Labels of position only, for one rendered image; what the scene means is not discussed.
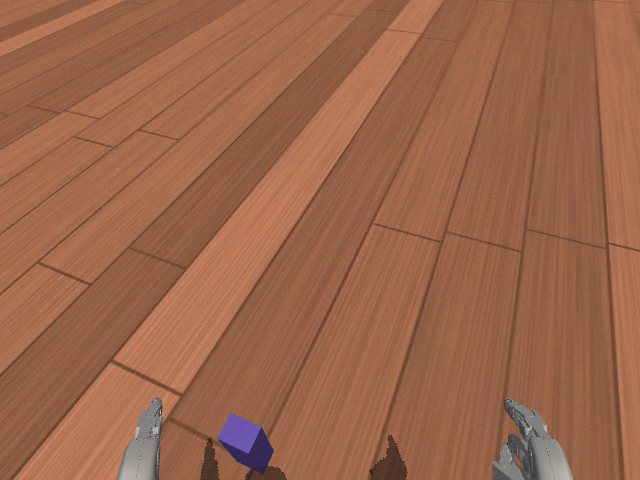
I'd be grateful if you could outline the right robot hand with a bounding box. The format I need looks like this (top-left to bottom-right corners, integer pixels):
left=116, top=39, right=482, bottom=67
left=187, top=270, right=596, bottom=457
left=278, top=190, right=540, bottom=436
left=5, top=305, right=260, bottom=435
left=492, top=398, right=574, bottom=480

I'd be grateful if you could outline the left robot hand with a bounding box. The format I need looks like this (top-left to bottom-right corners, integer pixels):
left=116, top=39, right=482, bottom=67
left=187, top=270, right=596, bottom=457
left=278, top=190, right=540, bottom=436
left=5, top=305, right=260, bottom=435
left=116, top=398, right=163, bottom=480

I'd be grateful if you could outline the carton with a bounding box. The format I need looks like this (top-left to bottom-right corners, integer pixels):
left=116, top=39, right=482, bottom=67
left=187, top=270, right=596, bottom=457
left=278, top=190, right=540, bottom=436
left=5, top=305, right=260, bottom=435
left=217, top=413, right=274, bottom=475

